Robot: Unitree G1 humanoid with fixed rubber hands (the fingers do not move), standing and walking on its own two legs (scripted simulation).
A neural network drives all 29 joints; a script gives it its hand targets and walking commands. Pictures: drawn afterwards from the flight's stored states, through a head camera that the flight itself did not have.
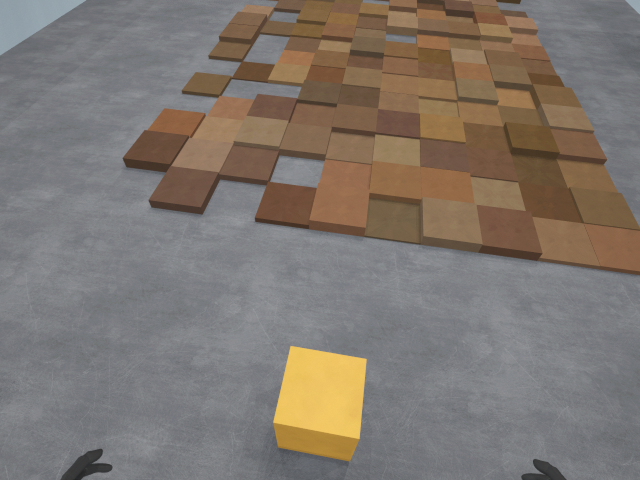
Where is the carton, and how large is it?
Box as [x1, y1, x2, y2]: [273, 346, 366, 460]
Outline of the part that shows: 290,346 273,421 278,447 349,460 359,438 366,359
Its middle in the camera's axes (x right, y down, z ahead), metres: +0.01 +0.48 +1.09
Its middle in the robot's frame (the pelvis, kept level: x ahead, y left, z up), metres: +0.41 -0.02 -0.66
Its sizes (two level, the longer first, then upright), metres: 0.210 0.200 0.250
